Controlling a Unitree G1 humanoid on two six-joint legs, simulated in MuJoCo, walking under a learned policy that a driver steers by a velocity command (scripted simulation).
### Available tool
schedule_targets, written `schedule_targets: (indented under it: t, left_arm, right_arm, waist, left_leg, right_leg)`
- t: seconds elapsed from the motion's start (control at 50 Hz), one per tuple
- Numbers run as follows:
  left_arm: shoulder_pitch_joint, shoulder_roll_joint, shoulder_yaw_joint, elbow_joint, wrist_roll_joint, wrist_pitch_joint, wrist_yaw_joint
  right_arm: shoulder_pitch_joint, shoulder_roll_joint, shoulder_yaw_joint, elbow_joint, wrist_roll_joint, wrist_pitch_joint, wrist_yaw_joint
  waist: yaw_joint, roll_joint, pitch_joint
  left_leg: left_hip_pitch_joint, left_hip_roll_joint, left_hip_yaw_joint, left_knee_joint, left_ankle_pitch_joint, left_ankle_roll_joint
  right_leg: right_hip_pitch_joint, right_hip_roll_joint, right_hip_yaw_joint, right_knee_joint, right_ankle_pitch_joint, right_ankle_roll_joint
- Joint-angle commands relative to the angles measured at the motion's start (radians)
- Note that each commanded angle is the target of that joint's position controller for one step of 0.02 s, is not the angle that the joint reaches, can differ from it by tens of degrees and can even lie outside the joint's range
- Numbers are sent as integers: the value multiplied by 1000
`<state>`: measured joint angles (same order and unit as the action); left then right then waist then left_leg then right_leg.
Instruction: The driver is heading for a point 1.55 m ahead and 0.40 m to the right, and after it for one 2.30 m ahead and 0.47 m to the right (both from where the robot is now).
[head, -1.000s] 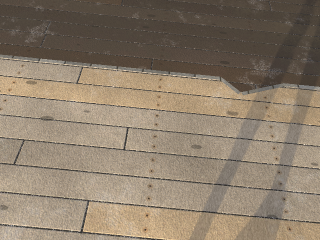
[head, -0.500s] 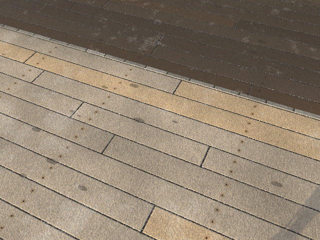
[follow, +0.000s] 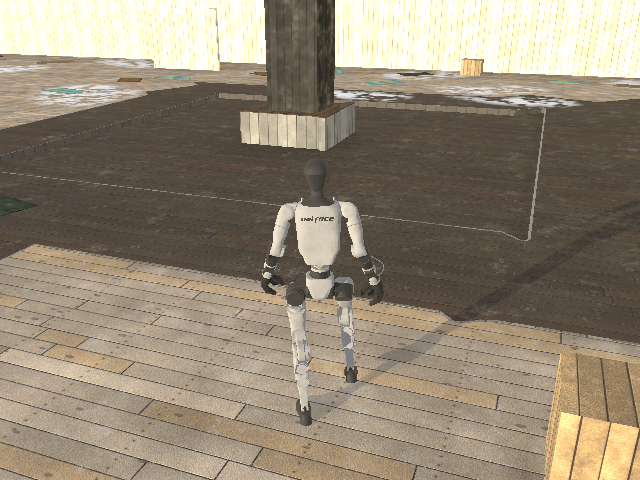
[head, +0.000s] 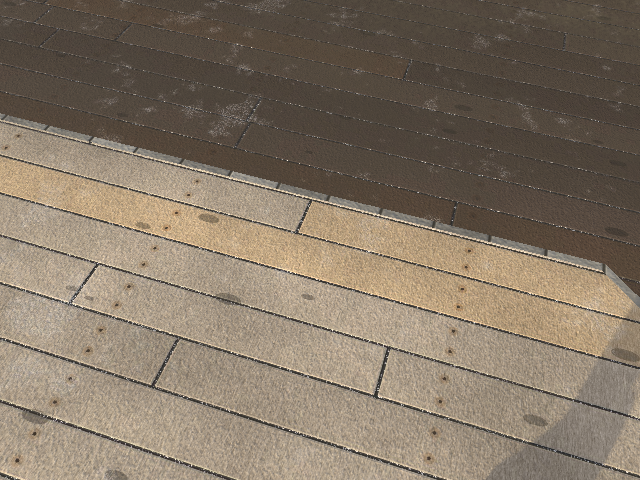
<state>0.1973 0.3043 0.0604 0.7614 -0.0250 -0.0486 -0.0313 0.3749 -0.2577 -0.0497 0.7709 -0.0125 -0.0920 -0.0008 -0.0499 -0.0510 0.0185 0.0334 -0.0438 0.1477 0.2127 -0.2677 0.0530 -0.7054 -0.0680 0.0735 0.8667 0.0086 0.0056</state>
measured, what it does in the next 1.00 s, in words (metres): walks ahead, turning right: right foot, then left foot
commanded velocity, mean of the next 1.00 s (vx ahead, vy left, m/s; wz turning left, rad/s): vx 0.49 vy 0.00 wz -0.50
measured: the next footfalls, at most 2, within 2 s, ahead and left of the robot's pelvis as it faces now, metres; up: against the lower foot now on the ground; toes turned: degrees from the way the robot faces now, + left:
right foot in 0.20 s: +0.29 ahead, -0.11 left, +0.00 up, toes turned -8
left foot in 0.66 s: +0.60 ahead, +0.03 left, +0.00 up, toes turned -27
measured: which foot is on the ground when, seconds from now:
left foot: down 0.00-0.22, up 0.24-0.64, down 0.66-1.00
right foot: up 0.00-0.18, down 0.20-0.68, up 0.70-1.00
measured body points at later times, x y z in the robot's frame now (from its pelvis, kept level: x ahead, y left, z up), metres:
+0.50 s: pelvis +0.29 -0.03 +0.00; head +0.32 -0.05 +0.45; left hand +0.45 +0.22 -0.10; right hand +0.41 -0.34 -0.08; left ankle +0.48 +0.12 -0.68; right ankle +0.25 -0.10 -0.74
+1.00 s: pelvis +0.55 -0.07 +0.00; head +0.58 -0.08 +0.45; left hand +0.85 +0.04 -0.09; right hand +0.42 -0.32 -0.11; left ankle +0.56 +0.05 -0.74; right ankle +0.58 -0.27 -0.69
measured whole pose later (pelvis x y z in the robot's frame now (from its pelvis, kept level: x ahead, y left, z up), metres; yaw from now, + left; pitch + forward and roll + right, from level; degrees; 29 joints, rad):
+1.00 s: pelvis +0.55 -0.07 +0.00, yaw -32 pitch +1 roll +2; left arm 0.14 0.29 0.05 0.65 -0.01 -0.03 -0.02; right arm 0.38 -0.27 -0.05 0.80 0.01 -0.09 0.01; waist -0.08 -0.04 0.03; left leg -0.06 -0.02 0.09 0.27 -0.22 0.03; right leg -0.64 -0.08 0.07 0.83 -0.12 0.01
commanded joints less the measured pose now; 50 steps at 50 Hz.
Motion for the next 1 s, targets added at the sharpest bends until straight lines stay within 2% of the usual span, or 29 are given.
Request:
schedule_targets:
  t: [0.02, 0.1, 0.14, 0.18, 0.2, 0.22, 0.24, 0.26, 0.28, 0.3, 0.32, 0.34, 0.36, 0.42, 0.48, 0.54, 0.6, 0.64, 0.66, 0.68, 0.7, 0.72, 0.74, 0.76, 0.78, 0.8, 0.84, 0.92, 1.0]
  left_arm:
    - [-133, 9, -12, -107, 5, -16, -19]
    - [-221, 13, -15, -168, -1, -24, -51]
    - [-187, 46, 0, -178, -1, -18, -55]
    - [-13, 116, 35, -152, -6, -7, -47]
    - [144, 166, 64, -123, -4, -2, -30]
    - [227, 232, 74, -100, -3, 14, -4]
    - [192, 278, 79, -137, 7, -2, -7]
    - [198, 193, 63, -137, 5, -8, -6]
    - [150, 161, 53, -135, 5, -15, -4]
    - [83, 144, 47, -144, 2, -20, -5]
    - [31, 117, 40, -157, 5, -23, -2]
    - [6, 108, 34, -169, 19, -23, 3]
    - [-6, 109, 36, -167, 18, -24, 7]
    - [18, 139, 43, -144, 12, -25, 24]
    - [55, 155, 47, -125, 1, -10, 38]
    - [117, 165, 50, -103, -3, 3, 43]
    - [127, 152, 47, -96, -6, 9, 45]
    - [102, 132, 43, -103, 0, 12, 43]
    - [109, 82, 26, -109, 6, 8, 39]
    - [155, 6, 1, -123, 30, 5, 37]
    - [255, 12, -4, -162, -16, -5, 36]
    - [228, 121, 18, -128, -27, -1, 42]
    - [125, 156, 30, -141, -16, 6, 42]
    - [85, 140, 30, -147, -4, 12, 43]
    - [58, 128, 34, -158, 4, 13, 40]
    - [61, 106, 31, -160, 0, 15, 34]
    - [70, 61, 22, -153, -2, 20, 31]
    - [-15, 26, 4, -173, 12, 14, 25]
    - [-137, 4, -14, -190, 13, -9, 2]
  right_arm:
    - [-37, -162, -40, -51, 7, -16, -16]
    - [10, -190, -48, -14, 16, 14, -27]
    - [3, -219, -55, -17, 17, 34, -39]
    - [-14, -244, -60, -27, 16, 52, -48]
    - [-44, -246, -58, -40, 23, 50, -50]
    - [3, -144, -26, -62, -13, 32, -41]
    - [85, -78, 4, -111, 2, -5, -18]
    - [-60, -182, -18, -126, 35, -38, -1]
    - [-129, -191, -18, -160, 58, -52, 6]
    - [-140, -171, -15, -154, 39, -56, -1]
    - [-132, -178, -22, -147, 16, -50, -6]
    - [-109, -179, -25, -143, 8, -37, -5]
    - [-94, -173, -24, -143, 1, -26, -6]
    - [-140, -131, -8, -163, -12, -6, -12]
    - [-271, -92, 10, -193, -8, -9, -9]
    - [-358, -108, 5, -212, 15, -20, 4]
    - [-346, -156, -17, -215, 25, -32, 14]
    - [-241, -180, -37, -190, 26, -40, 12]
    - [-141, -211, -52, -178, 12, -46, 5]
    - [-4, -264, -65, -171, 3, -42, -4]
    - [42, -322, -79, -130, -7, -29, 9]
    - [-14, -215, -59, -160, 7, -27, 13]
    - [-50, -167, -44, -163, 10, -20, 7]
    - [-90, -150, -36, -165, 1, -16, 7]
    - [-115, -130, -31, -154, -1, -14, 5]
    - [-117, -123, -27, -143, -6, -17, 3]
    - [-100, -113, -26, -116, 2, -26, 7]
    - [-80, -155, -40, -71, 12, -27, 11]
    - [-54, -189, -44, -32, 28, -10, 8]
  waist:
    - [-15, 95, 99]
    - [-22, 96, 97]
    - [19, 144, 26]
    - [122, 173, -91]
    - [217, 135, -162]
    - [186, -72, -246]
    - [101, -196, -405]
    - [184, -28, -363]
    - [155, 20, -203]
    - [97, 117, -109]
    - [63, 115, -66]
    - [33, 75, -50]
    - [19, 54, -43]
    - [26, 35, -15]
    - [82, 0, -10]
    - [127, -27, -30]
    - [104, -61, -39]
    - [38, -81, -58]
    - [-12, -49, -135]
    - [-40, 123, -282]
    - [23, 465, -323]
    - [-5, 274, -212]
    - [-25, 186, -109]
    - [-9, 118, -59]
    - [5, 124, -18]
    - [19, 152, -6]
    - [26, 165, -5]
    - [22, 123, 13]
    - [-17, 118, 32]
  left_leg:
    - [-85, 263, -30, -119, 400, 77]
    - [65, 299, 21, -21, 672, 58]
    - [129, 306, 41, 114, 1029, 43]
    - [108, 301, 45, 381, 1207, 34]
    - [-42, 265, 59, 616, 1082, 6]
    - [-344, 167, 35, 938, 247, -25]
    - [-707, -35, -166, 1256, -356, -70]
    - [-805, 26, -298, 1272, -280, -51]
    - [-830, 68, -280, 1186, -180, -34]
    - [-789, 110, -266, 1091, -125, -38]
    - [-734, 134, -261, 1016, -92, -53]
    - [-673, 149, -261, 996, -70, -67]
    - [-650, 156, -250, 956, -59, -86]
    - [-625, 151, -203, 795, 23, -136]
    - [-557, 105, -184, 533, 245, -149]
    - [-492, 54, -192, 382, 334, -148]
    - [-464, 52, -238, 304, 249, -111]
    - [-330, 53, -220, 254, 201, -63]
    - [-152, 118, -265, 247, 176, -16]
    - [97, 312, -469, 245, 113, 43]
    - [273, 491, -985, 100, -223, 196]
    - [193, 461, -964, 53, -401, 169]
    - [93, 415, -770, 60, -323, 127]
    - [-10, 366, -634, 53, -162, 109]
    - [-73, 327, -537, 38, -47, 108]
    - [-125, 296, -464, 15, 18, 100]
    - [-151, 274, -385, -19, 99, 121]
    - [-114, 292, -300, -61, 234, 162]
    - [-108, 263, -200, -67, 296, 141]
  right_leg:
    - [14, 1, -60, -157, 104, -9]
    - [7, 38, -128, -266, 22, -61]
    - [93, 97, -182, -258, -78, -100]
    - [322, 155, -196, -259, -152, -153]
    - [588, 158, -147, -343, -89, -198]
    - [897, -41, 150, -307, -18, -256]
    - [1165, -272, 763, -450, -239, -493]
    - [1121, -244, 711, -550, -306, -432]
    - [971, -209, 560, -576, -277, -385]
    - [807, -160, 462, -589, -174, -349]
    - [697, -121, 388, -602, -69, -336]
    - [611, -99, 347, -626, -7, -335]
    - [559, -85, 324, -643, 38, -339]
    - [429, -42, 219, -651, 129, -322]
    - [379, 27, 157, -617, 28, -258]
    - [419, 8, 217, -576, -78, -230]
    - [520, -40, 329, -486, -150, -202]
    - [519, -31, 350, -396, -138, -168]
    - [473, 21, 303, -234, -146, -132]
    - [345, 107, 187, 70, -421, -87]
    - [-4, 172, 98, 348, -631, -46]
    - [-86, 98, 127, 454, -545, -27]
    - [-96, 67, 94, 470, -451, -19]
    - [-56, 36, 75, 444, -385, -11]
    - [-40, 10, 76, 394, -341, -7]
    - [9, -10, 67, 361, -315, -8]
    - [37, -7, 46, 307, -303, -4]
    - [-11, -15, 38, 89, -206, 8]
    - [65, -14, -42, -156, -43, 5]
